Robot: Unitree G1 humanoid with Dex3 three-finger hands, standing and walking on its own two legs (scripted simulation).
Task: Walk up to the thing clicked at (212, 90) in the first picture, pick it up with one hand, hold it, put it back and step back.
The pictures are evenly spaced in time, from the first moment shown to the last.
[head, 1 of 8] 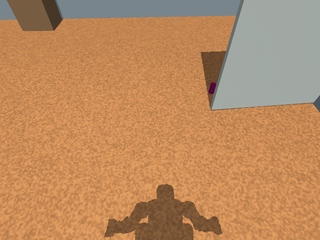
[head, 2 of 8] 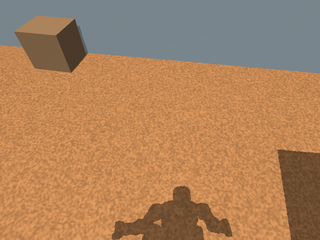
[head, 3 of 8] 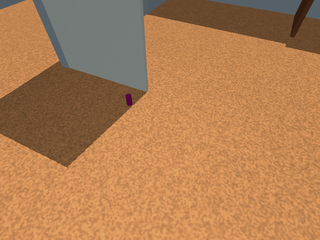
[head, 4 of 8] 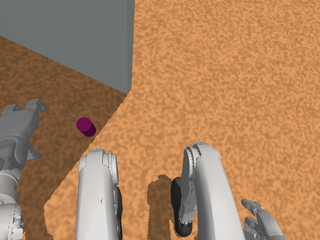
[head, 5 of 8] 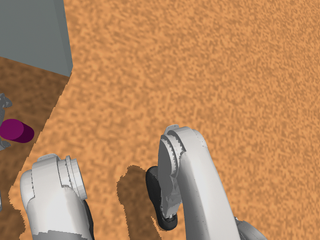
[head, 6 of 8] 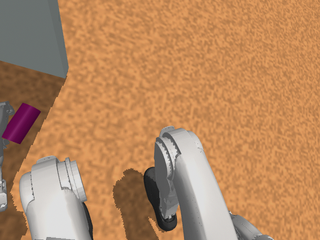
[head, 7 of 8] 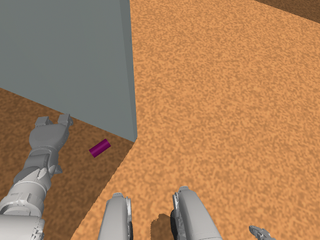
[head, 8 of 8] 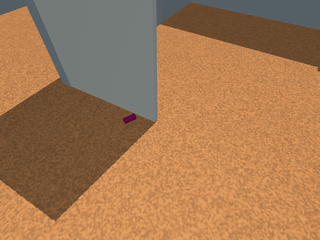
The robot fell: no
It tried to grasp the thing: yes
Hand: left
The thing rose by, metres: 0.01
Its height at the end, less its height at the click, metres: -0.03
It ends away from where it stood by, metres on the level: 0.18
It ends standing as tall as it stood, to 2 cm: no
